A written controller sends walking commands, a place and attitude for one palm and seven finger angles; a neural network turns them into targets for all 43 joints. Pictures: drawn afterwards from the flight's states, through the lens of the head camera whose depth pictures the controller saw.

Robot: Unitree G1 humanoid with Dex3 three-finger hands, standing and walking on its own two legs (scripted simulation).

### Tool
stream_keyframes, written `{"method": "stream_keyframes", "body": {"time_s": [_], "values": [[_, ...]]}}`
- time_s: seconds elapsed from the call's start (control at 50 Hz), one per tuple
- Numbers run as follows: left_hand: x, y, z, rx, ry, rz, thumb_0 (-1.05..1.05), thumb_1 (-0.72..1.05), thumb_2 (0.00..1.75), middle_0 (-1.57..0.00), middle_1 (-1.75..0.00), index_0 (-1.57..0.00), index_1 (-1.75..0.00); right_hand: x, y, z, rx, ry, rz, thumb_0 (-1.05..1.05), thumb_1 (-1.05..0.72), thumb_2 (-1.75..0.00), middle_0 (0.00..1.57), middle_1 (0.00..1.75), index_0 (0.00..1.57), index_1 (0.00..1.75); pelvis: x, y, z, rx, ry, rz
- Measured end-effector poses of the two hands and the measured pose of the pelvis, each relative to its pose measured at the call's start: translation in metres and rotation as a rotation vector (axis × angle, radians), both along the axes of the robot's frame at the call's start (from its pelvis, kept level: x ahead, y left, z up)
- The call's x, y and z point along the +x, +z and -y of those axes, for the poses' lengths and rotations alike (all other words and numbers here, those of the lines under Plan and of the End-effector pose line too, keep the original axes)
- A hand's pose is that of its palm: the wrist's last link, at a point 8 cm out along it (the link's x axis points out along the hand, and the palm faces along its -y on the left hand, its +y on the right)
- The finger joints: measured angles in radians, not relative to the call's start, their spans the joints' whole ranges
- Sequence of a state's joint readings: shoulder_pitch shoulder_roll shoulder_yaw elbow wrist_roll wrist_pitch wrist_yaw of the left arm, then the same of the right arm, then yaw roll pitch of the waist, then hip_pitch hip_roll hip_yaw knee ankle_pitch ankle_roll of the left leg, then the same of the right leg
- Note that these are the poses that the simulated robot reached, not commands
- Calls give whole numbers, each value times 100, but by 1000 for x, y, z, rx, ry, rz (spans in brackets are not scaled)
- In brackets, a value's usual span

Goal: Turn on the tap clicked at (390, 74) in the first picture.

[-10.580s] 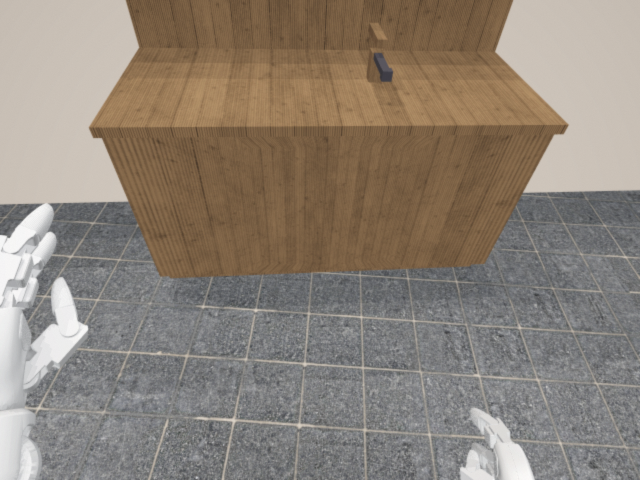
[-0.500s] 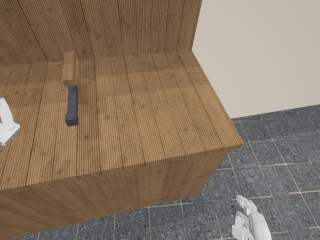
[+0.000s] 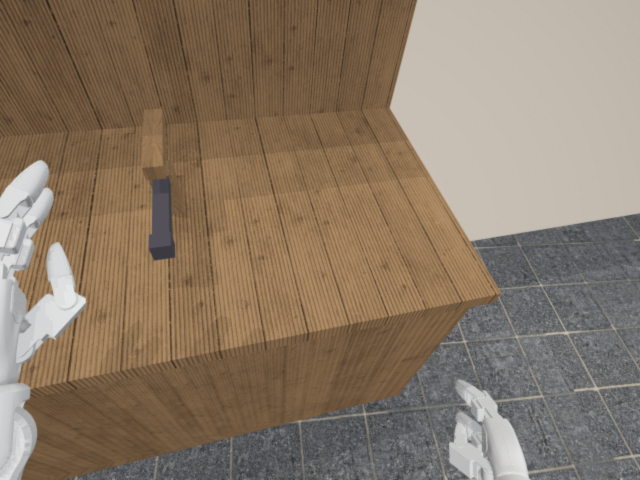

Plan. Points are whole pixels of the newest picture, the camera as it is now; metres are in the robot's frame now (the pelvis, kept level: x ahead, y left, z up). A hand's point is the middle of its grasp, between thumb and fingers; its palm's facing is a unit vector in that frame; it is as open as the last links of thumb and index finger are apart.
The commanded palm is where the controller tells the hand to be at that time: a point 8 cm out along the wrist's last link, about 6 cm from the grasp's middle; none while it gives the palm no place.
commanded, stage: come to a stop and stand still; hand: left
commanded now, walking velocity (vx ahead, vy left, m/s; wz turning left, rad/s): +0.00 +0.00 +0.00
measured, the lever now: (162, 246) +0.38 +0.26 +0.03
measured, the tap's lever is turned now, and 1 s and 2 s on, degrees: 0 0 0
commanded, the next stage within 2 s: look again from close up in 0.16 s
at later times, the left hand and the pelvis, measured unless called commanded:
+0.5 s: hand (83, 312) +0.22 +0.24 +0.16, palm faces +0.38 -0.84 -0.38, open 7.4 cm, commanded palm +0.16 +0.27 +0.17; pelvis +0.00 -0.01 +0.00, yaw +1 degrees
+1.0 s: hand (115, 363) +0.19 +0.21 +0.13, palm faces +0.42 -0.84 -0.35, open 7.4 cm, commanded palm +0.15 +0.26 +0.16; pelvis -0.02 -0.06 -0.02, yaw +3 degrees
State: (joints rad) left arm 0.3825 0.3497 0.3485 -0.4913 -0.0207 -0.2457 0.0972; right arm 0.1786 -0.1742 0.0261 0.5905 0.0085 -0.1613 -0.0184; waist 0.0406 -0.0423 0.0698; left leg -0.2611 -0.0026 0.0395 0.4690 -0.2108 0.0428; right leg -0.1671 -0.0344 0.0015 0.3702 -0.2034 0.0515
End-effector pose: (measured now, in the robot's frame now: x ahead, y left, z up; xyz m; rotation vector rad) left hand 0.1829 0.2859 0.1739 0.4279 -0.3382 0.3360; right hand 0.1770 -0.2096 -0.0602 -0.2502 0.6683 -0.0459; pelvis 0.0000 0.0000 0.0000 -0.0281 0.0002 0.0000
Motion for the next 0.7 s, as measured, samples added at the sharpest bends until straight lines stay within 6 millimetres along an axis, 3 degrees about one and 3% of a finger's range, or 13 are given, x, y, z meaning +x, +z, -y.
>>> {"method": "stream_keyframes", "body": {"time_s": [0.1, 0.2, 0.34, 0.62, 0.7], "values": [[4, -11, -3, 1, -6, -71, 2, 89, 90, -21, -30, -21, -30, 6, 4, -2, 8, -12, 19, 1, -90, -90, 21, 30, 20, 30, 1, 0, -1, 0, 2, -1], [1, -6, -6, 14, 8, -65, 2, 89, 90, -21, -30, -21, -30, 6, 3, 1, -4, -7, 4, 1, -90, -90, 21, 30, 20, 30, 1, 1, 0, 0, 8, -2], [-6, 5, 1, 31, 10, -30, 2, 89, 90, -21, -30, -21, -30, 1, -1, 9, -10, -13, -23, 1, -90, -90, 21, 30, 20, 30, 1, 1, 3, 1, 14, -1], [-7, -4, 14, -2, 20, -87, 2, 89, 90, -21, -30, -21, -30, -9, -5, 26, 0, -49, -29, 1, -90, -90, 21, 30, 20, 30, -1, 2, 14, 2, 12, 6], [11, 31, -3, 174, 35, -5, 2, 88, 90, -22, -30, -21, -30, -11, -11, 25, -39, 44, -49, 1, -90, -90, 21, 30, 20, 30, -9, -2, 22, 10, 44, 16]]}}
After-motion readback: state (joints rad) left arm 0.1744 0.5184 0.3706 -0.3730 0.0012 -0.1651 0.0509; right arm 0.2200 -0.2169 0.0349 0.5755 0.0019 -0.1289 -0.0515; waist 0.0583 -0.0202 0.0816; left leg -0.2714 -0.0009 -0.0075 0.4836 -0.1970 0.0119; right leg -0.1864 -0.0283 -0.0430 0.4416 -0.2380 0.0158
